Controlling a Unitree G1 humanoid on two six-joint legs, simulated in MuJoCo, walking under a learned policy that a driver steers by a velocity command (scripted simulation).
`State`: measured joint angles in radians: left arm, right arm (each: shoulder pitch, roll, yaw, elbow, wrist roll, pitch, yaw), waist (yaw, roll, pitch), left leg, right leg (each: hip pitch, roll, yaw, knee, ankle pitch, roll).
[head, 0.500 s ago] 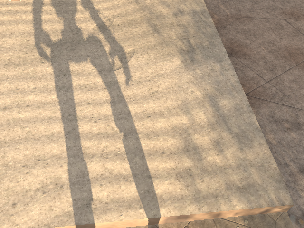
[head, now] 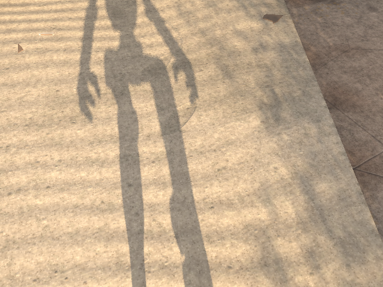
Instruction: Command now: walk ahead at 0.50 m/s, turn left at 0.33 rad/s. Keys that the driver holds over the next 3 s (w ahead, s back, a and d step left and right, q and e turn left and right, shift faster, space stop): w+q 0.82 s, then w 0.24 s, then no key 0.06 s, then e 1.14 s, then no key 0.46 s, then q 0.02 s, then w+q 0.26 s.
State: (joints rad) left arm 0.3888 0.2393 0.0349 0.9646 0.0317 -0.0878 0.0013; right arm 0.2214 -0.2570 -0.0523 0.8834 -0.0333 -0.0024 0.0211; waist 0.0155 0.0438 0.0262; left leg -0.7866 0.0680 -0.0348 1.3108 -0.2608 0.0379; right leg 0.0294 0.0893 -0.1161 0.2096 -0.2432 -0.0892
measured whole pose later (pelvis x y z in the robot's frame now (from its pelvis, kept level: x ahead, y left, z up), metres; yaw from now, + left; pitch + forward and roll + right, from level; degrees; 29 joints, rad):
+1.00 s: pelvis +0.61 +0.15 +0.08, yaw +34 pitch +1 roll -2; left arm 0.23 0.25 0.06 0.74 0.01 -0.11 -0.01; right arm 0.25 -0.29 -0.06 0.71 0.02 -0.05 -0.01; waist 0.01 0.04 0.03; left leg -0.55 0.02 -0.10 1.22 -0.33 0.02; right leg -0.26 0.09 -0.04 0.37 -0.14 -0.07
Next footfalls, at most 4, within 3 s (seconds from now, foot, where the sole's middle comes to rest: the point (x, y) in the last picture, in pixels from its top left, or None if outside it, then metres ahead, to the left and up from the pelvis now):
0.22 left None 0.34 0.11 -0.70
0.80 right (174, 217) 0.73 0.12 -0.70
1.28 left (89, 201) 0.79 0.45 -0.70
1.68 right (159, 188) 0.86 0.19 -0.70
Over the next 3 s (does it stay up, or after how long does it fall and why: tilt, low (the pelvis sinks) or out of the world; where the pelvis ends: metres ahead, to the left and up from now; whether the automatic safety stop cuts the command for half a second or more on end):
stays up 0.80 0.26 0.08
